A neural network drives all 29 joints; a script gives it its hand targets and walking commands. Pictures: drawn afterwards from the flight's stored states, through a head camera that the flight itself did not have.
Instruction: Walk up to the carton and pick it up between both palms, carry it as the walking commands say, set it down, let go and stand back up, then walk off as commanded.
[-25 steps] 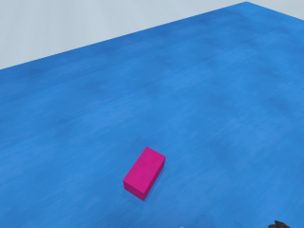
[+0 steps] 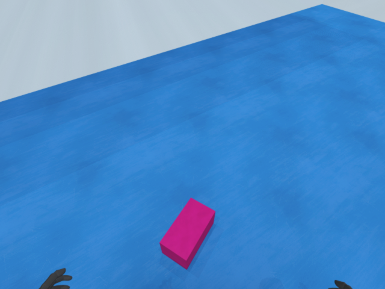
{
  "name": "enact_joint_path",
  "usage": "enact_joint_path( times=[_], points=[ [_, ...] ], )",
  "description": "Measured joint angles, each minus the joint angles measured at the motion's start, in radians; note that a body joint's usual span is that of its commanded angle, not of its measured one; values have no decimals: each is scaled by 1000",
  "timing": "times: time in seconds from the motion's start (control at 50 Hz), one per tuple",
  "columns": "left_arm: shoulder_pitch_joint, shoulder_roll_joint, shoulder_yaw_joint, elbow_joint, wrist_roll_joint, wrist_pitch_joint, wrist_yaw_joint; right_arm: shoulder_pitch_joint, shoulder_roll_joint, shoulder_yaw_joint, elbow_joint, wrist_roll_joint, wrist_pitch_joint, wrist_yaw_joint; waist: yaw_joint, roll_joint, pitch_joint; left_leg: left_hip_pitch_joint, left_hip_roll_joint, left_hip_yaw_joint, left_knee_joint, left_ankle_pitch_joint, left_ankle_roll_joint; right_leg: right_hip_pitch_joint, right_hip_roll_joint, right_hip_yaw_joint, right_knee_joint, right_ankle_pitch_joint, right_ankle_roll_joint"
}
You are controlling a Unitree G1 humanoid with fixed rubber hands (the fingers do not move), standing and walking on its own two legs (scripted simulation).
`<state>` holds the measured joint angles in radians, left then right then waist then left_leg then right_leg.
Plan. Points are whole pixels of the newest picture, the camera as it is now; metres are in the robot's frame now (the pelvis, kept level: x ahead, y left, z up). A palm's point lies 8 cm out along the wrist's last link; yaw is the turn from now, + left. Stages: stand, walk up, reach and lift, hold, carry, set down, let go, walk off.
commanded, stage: walk up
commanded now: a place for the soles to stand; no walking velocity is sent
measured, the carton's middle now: (188, 231) +0.53 +0.03 -0.69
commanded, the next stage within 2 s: none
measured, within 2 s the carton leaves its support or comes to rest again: neither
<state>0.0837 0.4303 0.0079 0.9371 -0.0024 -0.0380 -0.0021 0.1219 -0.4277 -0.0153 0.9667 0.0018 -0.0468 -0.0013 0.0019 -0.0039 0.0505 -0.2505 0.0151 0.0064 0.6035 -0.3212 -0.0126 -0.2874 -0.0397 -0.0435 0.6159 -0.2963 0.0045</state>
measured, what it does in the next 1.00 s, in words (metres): steps to the left, turning right: left foot, then right foot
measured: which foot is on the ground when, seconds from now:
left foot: down 0.00-0.16, up 0.18-0.46, down 0.48-0.70, up 0.72-1.00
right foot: down 0.00-0.48, up 0.50-0.70, down 0.72-1.00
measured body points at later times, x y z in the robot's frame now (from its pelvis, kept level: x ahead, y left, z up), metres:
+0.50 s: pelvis +0.01 +0.11 -0.02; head +0.05 +0.08 +0.43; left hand +0.04 +0.52 -0.06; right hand +0.16 -0.26 -0.10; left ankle +0.08 +0.25 -0.73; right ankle +0.02 -0.11 -0.72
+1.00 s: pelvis +0.11 +0.24 -0.03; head +0.12 +0.21 +0.42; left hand +0.29 +0.59 -0.07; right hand +0.12 -0.13 -0.12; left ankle +0.23 +0.39 -0.72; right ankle +0.09 +0.06 -0.73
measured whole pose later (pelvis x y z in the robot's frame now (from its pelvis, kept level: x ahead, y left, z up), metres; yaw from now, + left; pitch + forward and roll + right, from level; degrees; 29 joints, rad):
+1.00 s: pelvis +0.11 +0.24 -0.03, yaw -21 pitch -2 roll +1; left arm 0.38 0.56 0.05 0.76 0.02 -0.08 0.07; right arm 0.19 -0.50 -0.12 0.73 -0.03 0.05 0.06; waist 0.04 0.06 0.09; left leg -0.48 0.08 -0.01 0.87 -0.38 0.02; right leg -0.43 -0.06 0.13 0.84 -0.38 0.03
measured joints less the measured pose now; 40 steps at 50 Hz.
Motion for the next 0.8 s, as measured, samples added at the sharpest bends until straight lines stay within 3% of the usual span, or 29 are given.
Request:
enact_joint_path(
  times=[0.18, 0.24, 0.28, 0.32, 0.46, 0.48, 0.52, 0.56, 0.6, 0.66, 0.7, 0.74, 0.8],
  points=[
    [-14, -15, -3, 87, -1, 4, 5, -52, 3, -5, 66, -19, 25, 14, 4, 0, -6, 56, 7, -1, -98, 31, 10, 74, 7, -11, -135, 64, 0],
    [97, -1, 33, 42, 7, -27, 46, -69, -35, -40, -56, -61, 75, 60, -8, 30, 2, -55, 0, -36, 155, -111, 36, 50, 16, 9, -128, 67, -4],
    [172, 20, 53, 29, 11, -41, 67, -78, -61, -59, -121, -69, 94, 84, -5, 53, 18, -136, 10, -61, 303, -101, 32, 44, 18, 28, -130, 72, 2],
    [236, 46, 69, 19, 17, -48, 78, -80, -81, -77, -168, -72, 107, 102, 7, 70, 33, -189, 30, -78, 351, -90, 25, 37, 13, 50, -123, 73, 15],
    [368, 142, 91, -51, 44, -48, 99, -61, -109, -125, -248, -77, 138, 134, 51, 82, 51, -207, 51, -76, 229, -132, 34, -58, -47, 148, 36, -16, 29],
    [375, 151, 90, -61, 47, -45, 102, -50, -113, -129, -257, -78, 134, 133, 50, 82, 47, -182, 43, -70, 178, -119, 38, -81, -57, 163, 77, -39, 19],
    [363, 156, 91, -70, 46, -35, 116, -22, -103, -129, -270, -88, 117, 121, 41, 68, 55, -186, 22, -39, 191, -19, 6, -145, -51, 194, 240, -160, -24],
    [339, 140, 82, -68, 30, -31, 125, 8, -78, -117, -276, -90, 110, 111, 24, 58, 58, -171, 17, -6, 198, -32, 4, -212, -24, 160, 399, -225, -37],
    [322, 124, 70, -71, 17, -37, 117, 40, -55, -102, -283, -85, 108, 101, -4, 50, 53, -137, 16, 22, 166, -42, 24, -243, -9, 82, 458, -221, -36],
    [312, 102, 63, -80, 3, -49, 98, 91, -44, -95, -294, -86, 106, 94, -45, 54, 36, -91, 18, 57, 120, -39, 46, -208, 16, -26, 352, -193, -30],
    [320, 94, 66, -96, 0, -62, 92, 124, -53, -96, -303, -84, 110, 93, -59, 64, 16, -87, 22, 79, 136, -64, 61, -131, 43, -64, 166, -129, -38],
    [327, 102, 74, -124, 13, -77, 103, 148, -61, -99, -308, -79, 115, 88, -47, 72, 8, -139, 18, 60, 281, -137, 59, -120, 58, -42, 111, -22, -60],
    [319, 98, 70, -146, 16, -84, 116, 150, -77, -100, -294, -72, 131, 83, -30, 110, 16, -244, 21, -13, 525, -148, 32, -107, 60, -23, 135, -27, -54]
  ],
)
